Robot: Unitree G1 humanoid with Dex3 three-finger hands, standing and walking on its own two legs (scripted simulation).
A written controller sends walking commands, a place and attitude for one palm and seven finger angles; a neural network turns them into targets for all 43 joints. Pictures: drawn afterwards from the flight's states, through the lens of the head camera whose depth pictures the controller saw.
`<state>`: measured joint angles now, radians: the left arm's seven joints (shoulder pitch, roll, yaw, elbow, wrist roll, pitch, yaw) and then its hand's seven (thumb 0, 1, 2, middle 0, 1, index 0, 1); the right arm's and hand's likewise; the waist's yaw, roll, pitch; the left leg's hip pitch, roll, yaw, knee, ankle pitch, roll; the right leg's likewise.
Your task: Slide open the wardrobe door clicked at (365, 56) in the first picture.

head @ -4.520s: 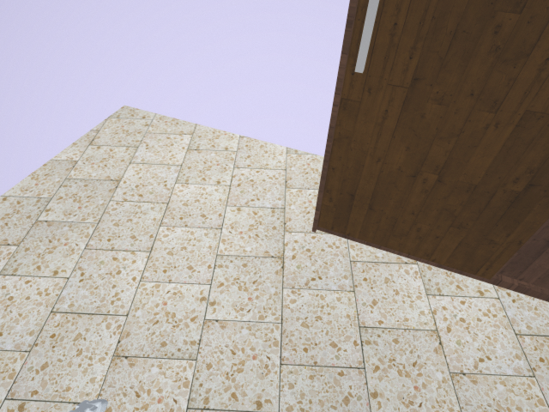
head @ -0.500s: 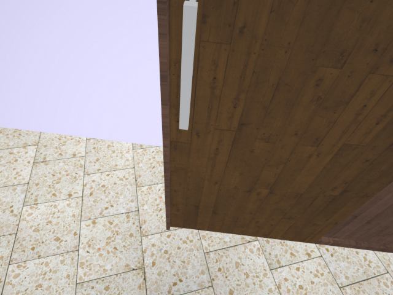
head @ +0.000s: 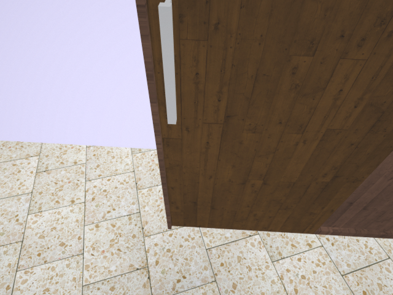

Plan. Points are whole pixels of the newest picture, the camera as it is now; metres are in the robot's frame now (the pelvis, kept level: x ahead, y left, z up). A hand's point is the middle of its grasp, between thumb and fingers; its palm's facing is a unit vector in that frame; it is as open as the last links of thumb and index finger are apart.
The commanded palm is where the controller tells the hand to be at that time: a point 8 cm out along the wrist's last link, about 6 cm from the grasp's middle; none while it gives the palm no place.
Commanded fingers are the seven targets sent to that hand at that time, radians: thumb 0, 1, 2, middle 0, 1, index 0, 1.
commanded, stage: come to a stop and stand still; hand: left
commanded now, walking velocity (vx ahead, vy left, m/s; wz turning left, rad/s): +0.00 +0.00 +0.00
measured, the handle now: (170, 69) +0.55 +0.09 +0.19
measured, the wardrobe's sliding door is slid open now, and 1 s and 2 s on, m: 0.00 0.00 0.00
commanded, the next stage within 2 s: look again from close up in 0.20 s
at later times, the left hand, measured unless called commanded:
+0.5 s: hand out of the picture +0.01 +0.18 -0.18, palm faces +0.04 -0.97 -0.22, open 7.4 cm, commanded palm none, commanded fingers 0.00 0.90 0.90 -0.20 -0.30 -0.20 -0.30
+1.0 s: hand out of the picture +0.05 +0.18 -0.18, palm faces +0.02 -0.98 -0.22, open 7.4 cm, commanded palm none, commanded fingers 0.00 0.90 0.90 -0.20 -0.30 -0.20 -0.30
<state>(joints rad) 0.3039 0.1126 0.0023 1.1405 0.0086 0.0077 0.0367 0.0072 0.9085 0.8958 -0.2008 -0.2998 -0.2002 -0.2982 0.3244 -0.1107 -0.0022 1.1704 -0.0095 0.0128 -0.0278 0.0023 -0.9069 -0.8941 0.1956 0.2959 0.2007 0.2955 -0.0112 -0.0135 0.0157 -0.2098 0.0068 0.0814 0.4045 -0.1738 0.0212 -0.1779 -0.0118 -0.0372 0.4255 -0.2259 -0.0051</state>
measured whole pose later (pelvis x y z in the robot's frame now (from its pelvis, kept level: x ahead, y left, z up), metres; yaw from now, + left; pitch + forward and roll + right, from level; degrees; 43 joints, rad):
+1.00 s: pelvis +0.03 +0.00 +0.00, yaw +1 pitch -1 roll +0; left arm 0.26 0.19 -0.01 1.08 0.01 -0.02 0.03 0.01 0.90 0.90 -0.20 -0.30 -0.20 -0.30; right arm 0.22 -0.19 0.02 1.10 -0.01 -0.02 -0.02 0.00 -0.90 -0.89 0.20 0.30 0.20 0.30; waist 0.00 -0.01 0.03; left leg -0.20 0.01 0.07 0.45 -0.24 0.01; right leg -0.16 -0.01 -0.05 0.47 -0.30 -0.01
